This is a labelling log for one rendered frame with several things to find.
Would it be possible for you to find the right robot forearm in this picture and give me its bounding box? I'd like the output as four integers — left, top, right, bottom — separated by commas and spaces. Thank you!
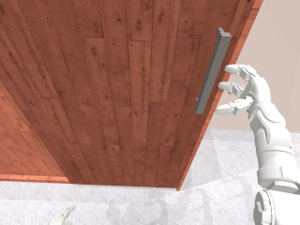
248, 101, 300, 195

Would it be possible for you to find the wardrobe door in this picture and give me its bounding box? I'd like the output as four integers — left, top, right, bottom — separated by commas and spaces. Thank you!
0, 0, 253, 188
0, 81, 66, 177

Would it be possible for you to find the handle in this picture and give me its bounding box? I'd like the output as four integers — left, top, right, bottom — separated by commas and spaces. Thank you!
195, 27, 232, 114

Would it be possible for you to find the robot right upper arm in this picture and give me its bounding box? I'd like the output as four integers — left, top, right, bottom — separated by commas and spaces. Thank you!
253, 189, 300, 225

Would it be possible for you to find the right robot hand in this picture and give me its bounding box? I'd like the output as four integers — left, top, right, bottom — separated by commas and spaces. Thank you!
215, 64, 271, 116

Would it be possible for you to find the left robot hand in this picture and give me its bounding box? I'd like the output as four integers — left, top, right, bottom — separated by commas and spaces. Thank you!
48, 203, 76, 225

